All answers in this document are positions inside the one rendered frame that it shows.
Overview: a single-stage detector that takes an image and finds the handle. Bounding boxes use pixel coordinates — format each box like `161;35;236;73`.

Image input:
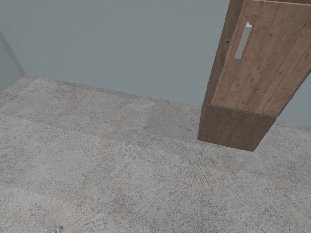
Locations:
235;22;252;59

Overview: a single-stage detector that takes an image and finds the cupboard door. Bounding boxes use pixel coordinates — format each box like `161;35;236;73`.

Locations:
212;0;311;116

